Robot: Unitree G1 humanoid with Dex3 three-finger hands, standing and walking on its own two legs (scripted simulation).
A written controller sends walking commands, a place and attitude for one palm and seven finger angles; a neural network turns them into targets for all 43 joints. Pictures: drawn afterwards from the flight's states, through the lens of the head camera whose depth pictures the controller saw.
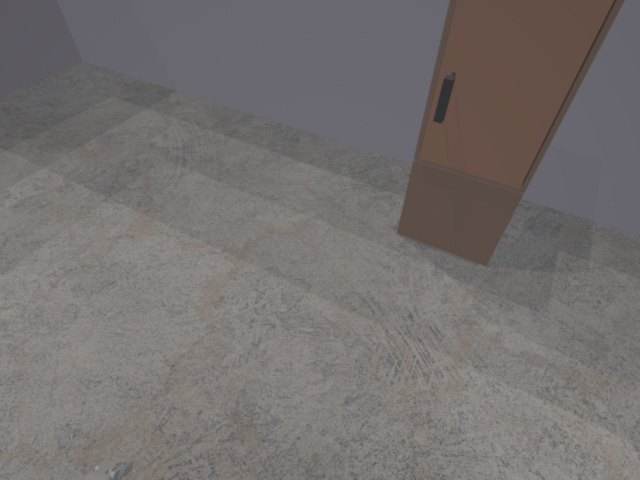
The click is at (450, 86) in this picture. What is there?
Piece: cupboard door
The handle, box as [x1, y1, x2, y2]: [433, 72, 455, 123]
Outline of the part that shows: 454,72 452,72 449,76 446,75 443,80 433,120 441,123 444,117 454,80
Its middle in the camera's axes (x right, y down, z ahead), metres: +0.38 -0.43 +1.19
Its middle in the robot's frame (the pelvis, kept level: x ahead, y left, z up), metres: +1.19 -0.33 -0.09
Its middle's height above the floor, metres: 0.68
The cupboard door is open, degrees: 0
